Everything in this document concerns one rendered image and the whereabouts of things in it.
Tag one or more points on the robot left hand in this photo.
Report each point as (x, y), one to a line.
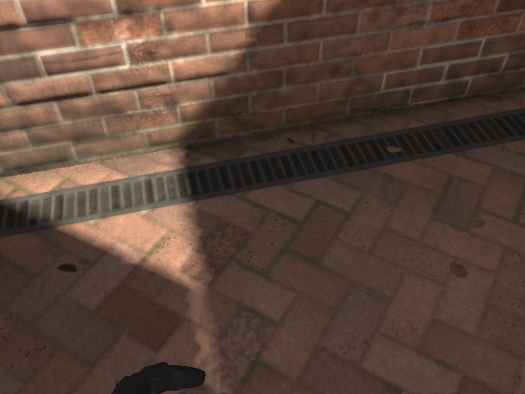
(159, 378)

